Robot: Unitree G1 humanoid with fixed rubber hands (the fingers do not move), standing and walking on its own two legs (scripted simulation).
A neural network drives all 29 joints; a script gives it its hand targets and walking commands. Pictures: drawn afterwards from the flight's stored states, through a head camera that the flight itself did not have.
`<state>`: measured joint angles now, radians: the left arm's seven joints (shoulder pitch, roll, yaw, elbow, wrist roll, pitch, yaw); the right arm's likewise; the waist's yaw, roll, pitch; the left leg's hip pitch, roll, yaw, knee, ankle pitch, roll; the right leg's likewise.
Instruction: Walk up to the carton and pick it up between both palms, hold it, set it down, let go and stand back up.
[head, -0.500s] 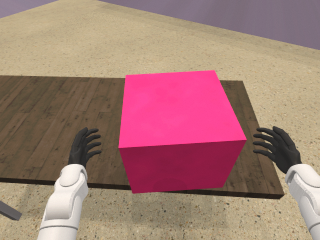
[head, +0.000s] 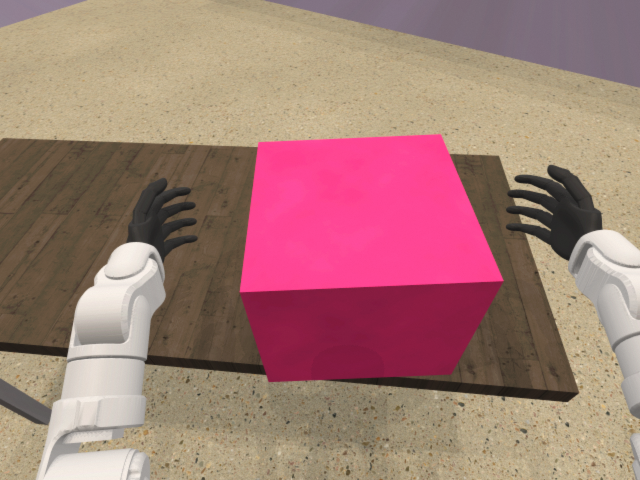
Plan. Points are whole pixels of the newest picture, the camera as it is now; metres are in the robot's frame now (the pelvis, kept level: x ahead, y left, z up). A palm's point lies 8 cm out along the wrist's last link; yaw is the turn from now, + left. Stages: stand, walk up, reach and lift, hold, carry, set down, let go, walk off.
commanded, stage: reach and lift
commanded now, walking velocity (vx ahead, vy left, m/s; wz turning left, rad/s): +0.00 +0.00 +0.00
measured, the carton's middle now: (354, 258) +0.45 +0.00 +0.01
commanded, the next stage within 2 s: none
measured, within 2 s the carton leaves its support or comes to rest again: neither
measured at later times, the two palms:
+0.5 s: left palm (145, 181) +0.41 +0.25 +0.19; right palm (575, 163) +0.45 -0.24 +0.19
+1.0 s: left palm (185, 251) +0.40 +0.23 +0.08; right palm (513, 235) +0.44 -0.21 +0.08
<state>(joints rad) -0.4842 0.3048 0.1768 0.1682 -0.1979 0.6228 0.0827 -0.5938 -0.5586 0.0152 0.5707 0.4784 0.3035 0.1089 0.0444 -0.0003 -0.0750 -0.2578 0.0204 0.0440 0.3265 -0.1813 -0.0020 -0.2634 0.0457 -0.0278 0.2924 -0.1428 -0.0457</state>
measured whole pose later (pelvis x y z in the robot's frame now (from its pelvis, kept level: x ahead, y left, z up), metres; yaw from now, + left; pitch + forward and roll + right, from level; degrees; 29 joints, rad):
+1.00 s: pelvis -0.01 +0.00 -0.01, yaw +1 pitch +17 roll -1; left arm -0.81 0.25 0.02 0.97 -0.23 0.07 0.10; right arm -0.88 -0.44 0.07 1.16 0.39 -0.05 0.07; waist 0.09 0.02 -0.21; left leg -0.58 0.03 0.01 0.49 -0.21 0.00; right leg -0.56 0.06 -0.04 0.41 -0.15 -0.04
